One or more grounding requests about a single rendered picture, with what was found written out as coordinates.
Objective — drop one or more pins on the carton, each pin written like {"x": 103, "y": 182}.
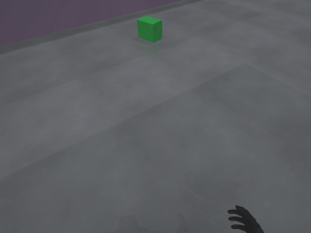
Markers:
{"x": 149, "y": 28}

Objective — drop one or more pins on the right robot hand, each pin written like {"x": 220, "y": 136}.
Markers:
{"x": 250, "y": 224}

